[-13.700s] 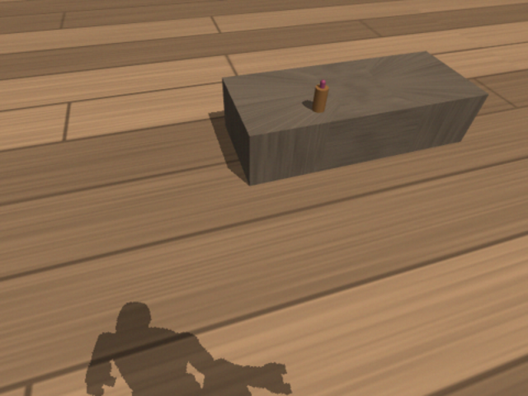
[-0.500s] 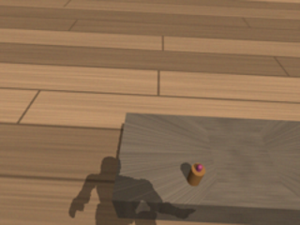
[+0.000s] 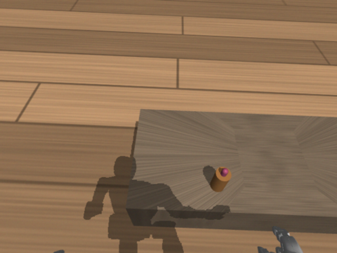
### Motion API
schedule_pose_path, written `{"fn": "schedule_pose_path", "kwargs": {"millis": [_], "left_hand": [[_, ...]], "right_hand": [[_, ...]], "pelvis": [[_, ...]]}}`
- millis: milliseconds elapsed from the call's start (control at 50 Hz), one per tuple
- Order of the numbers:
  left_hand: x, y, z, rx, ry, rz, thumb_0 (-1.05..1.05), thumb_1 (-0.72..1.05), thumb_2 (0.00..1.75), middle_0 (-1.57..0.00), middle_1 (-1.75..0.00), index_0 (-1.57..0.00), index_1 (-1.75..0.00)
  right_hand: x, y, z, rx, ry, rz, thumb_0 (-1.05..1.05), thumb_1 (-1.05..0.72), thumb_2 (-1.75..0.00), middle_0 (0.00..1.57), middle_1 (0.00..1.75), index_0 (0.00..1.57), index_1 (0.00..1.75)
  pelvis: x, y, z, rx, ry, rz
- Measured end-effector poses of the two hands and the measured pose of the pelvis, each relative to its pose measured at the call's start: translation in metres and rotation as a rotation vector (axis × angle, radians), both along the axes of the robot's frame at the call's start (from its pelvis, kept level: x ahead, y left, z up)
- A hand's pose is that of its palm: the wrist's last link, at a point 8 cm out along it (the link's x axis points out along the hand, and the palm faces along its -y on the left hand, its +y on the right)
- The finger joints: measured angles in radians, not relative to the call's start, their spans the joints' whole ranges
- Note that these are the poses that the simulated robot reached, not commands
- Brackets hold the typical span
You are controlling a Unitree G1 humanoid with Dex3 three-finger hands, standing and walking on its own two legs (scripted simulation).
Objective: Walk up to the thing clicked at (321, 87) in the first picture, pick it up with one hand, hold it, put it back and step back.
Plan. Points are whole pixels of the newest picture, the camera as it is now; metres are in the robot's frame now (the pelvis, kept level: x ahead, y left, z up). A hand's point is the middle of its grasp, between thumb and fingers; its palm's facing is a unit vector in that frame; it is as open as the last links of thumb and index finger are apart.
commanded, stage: go down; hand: right
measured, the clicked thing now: (221, 178) +0.46 -0.24 -0.36
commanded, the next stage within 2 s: none
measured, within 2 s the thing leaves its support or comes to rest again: neither
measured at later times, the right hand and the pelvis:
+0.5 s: hand (274, 251) +0.17 -0.28 -0.15, palm faces +0.05 +0.94 -0.35, open 17.2 cm; pelvis +0.02 -0.02 -0.02, yaw +0 degrees
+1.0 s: hand out of the picture +0.16 -0.28 -0.14, palm faces +0.05 +0.94 -0.35, open 17.6 cm; pelvis +0.02 -0.02 -0.04, yaw -1 degrees
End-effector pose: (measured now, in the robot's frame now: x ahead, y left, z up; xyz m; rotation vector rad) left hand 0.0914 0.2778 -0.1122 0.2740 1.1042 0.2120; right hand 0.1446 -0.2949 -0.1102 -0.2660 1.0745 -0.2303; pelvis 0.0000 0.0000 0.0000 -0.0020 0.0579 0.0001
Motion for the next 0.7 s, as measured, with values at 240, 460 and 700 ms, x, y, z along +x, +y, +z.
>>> {"fn": "schedule_pose_path", "kwargs": {"millis": [240,460,700], "left_hand": [[0.017,-0.03,0.003,-0.044,-0.139,0.015,0.0,0.91,0.9,-0.21,-0.31,-0.21,-0.31],[0.051,-0.039,-0.002,0.005,-0.207,-0.063,0.0,0.9,0.9,-0.21,-0.31,-0.21,-0.31],[0.071,-0.053,0.0,0.008,-0.312,-0.049,0.01,0.89,0.91,-0.2,-0.3,-0.19,-0.3]], "right_hand": [[0.013,-0.015,0.008,-0.011,0.055,0.027,0.0,-0.01,-0.17,0.08,0.05,0.07,0.05],[0.007,-0.024,-0.004,-0.022,0.029,0.005,0.0,0.44,-0.07,0.05,0.05,0.05,0.05],[0.018,-0.026,0.002,-0.009,0.004,0.02,0.0,0.56,-0.04,0.05,0.05,0.05,0.05]], "pelvis": [[0.007,-0.009,-0.007,0.013,0.031,0.012],[0.013,-0.016,-0.022,0.022,0.084,-0.006],[0.025,-0.023,-0.033,0.043,0.103,-0.012]]}}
